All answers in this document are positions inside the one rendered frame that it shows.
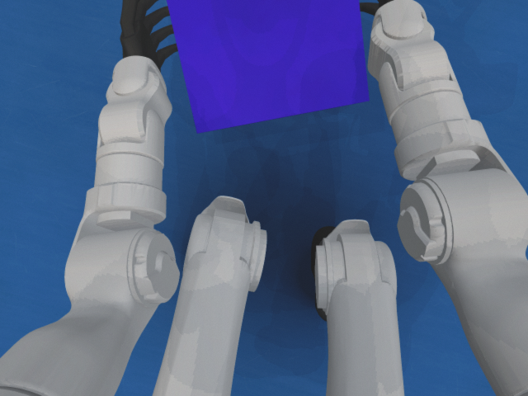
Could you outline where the robot left thigh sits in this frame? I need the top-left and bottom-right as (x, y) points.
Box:
(152, 209), (267, 396)

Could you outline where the right robot hand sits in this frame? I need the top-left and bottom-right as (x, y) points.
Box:
(360, 0), (393, 16)

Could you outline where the robot left forearm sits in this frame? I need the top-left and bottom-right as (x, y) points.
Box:
(64, 55), (172, 293)

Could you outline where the robot left shin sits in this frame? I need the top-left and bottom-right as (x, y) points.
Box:
(182, 196), (249, 276)

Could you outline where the robot left upper arm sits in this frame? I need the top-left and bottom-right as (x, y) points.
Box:
(0, 228), (180, 396)

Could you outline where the robot right forearm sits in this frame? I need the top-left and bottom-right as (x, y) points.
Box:
(367, 0), (528, 200)

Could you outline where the carton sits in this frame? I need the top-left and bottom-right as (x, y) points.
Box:
(167, 0), (370, 134)

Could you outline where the left robot hand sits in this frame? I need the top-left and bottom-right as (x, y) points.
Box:
(120, 0), (178, 72)

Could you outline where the robot right upper arm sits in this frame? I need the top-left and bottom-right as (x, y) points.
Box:
(397, 168), (528, 396)

